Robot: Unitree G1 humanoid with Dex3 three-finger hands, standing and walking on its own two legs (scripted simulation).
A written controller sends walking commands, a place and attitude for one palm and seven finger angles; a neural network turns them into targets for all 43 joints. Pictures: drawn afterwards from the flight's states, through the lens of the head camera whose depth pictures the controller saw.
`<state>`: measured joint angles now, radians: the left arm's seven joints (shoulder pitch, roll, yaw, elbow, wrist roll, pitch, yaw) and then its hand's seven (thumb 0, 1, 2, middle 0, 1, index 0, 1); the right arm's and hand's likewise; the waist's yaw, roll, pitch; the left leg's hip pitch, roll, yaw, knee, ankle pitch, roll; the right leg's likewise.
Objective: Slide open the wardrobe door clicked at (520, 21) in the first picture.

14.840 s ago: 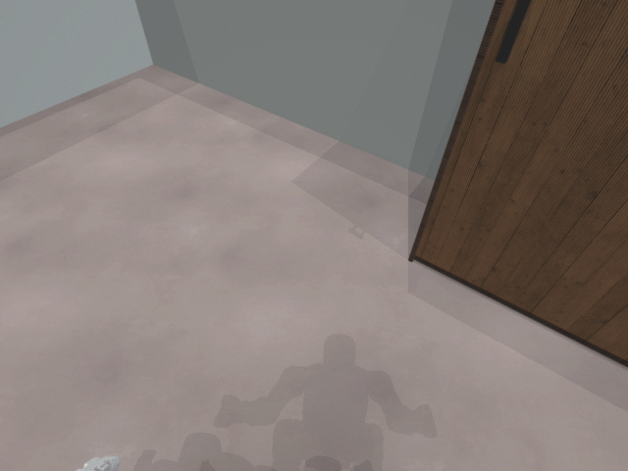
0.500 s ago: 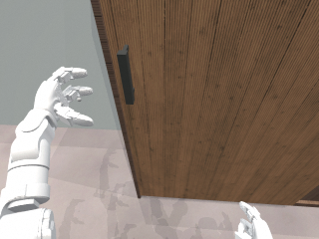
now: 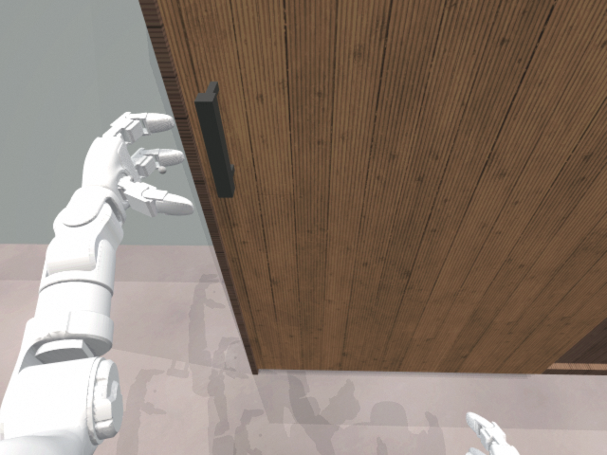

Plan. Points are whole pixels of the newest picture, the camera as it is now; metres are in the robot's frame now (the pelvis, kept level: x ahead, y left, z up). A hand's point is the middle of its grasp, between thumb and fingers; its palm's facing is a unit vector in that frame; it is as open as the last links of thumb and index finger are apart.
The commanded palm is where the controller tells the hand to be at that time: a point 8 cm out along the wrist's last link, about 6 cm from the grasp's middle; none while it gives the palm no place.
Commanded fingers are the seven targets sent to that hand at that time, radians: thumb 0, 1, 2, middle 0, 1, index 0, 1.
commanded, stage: move the hooked fingers beside the handle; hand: left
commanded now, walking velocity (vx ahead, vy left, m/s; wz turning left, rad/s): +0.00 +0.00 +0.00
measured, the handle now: (220, 141) +0.50 +0.14 +0.18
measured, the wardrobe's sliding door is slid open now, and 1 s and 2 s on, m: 0.00 0.00 0.00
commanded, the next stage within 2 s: feel for the door with the fingertips in 0.88 s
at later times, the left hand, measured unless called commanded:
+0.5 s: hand (157, 170) +0.41 +0.20 +0.19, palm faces +0.05 -1.00 +0.00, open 14.0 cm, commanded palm +0.39 +0.25 +0.18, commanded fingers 0.00 -0.50 0.30 -0.30 -1.20 -0.30 -1.20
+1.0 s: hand (167, 165) +0.43 +0.20 +0.18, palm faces +0.03 -1.00 +0.00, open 14.0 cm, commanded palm +0.40 +0.24 +0.18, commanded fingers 0.00 -0.50 0.30 -0.30 -1.20 -0.30 -1.20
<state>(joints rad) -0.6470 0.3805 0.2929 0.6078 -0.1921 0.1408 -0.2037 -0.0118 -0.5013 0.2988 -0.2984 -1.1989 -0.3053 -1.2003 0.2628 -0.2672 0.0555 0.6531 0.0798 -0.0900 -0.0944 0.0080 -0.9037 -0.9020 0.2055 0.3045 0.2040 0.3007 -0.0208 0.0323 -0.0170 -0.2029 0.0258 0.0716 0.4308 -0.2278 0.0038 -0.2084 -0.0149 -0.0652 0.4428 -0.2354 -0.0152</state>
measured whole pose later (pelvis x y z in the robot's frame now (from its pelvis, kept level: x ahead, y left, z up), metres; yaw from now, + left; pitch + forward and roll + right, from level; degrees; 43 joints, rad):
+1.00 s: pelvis +0.00 +0.01 +0.00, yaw +0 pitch +2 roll +0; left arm -0.72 0.37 0.29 0.73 -0.18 0.05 -0.20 -0.01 -0.50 0.30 -0.30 -1.20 -0.30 -1.20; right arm 0.30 -0.26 0.05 0.65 0.07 -0.09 -0.09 0.01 -0.90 -0.90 0.21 0.30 0.20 0.30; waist -0.03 0.02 -0.02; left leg -0.25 0.02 0.08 0.46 -0.24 0.02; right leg -0.25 -0.02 -0.05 0.46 -0.23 0.00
